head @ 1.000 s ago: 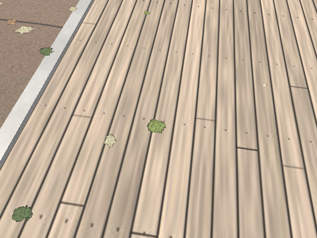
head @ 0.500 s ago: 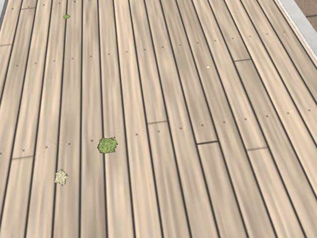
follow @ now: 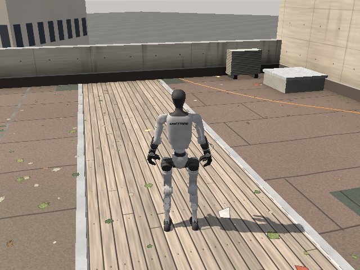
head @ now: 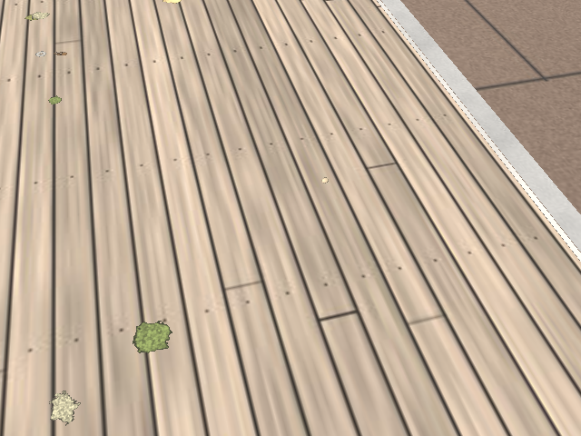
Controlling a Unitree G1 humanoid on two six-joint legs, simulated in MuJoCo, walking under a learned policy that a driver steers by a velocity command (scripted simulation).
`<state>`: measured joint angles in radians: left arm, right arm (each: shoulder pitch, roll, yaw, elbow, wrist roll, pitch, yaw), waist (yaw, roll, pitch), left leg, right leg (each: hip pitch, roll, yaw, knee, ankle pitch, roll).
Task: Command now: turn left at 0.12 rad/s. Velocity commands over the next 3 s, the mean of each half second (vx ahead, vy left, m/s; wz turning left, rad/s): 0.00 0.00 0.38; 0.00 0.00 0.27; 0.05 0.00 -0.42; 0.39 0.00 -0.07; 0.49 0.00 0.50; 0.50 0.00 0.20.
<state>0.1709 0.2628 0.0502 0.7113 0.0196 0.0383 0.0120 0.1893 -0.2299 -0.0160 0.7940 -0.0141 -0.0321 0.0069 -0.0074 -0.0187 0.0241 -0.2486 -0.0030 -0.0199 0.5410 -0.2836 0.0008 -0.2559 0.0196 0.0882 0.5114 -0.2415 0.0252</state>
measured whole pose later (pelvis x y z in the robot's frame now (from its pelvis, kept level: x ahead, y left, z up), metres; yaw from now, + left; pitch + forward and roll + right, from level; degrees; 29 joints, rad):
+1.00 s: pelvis -0.01 +0.04 +0.00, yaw +22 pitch +0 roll +0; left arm 0.18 0.27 0.05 0.78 0.00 0.00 0.01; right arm 0.16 -0.24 -0.02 0.69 -0.03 0.00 -0.01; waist 0.00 0.01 0.02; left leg -0.25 -0.10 -0.09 0.51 -0.25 0.05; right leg -0.24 -0.01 0.07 0.50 -0.27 0.04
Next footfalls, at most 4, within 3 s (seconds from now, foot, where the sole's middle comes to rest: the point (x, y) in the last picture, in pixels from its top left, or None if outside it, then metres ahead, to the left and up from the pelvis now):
0.44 left None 0.01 0.13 -0.77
0.92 right None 0.08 -0.08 -0.77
1.48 right None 0.05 -0.12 -0.77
1.98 left None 0.41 0.10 -0.77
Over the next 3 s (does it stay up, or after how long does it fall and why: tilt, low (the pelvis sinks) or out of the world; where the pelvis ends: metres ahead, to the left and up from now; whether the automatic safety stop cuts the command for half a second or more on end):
stays up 0.77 0.13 -0.01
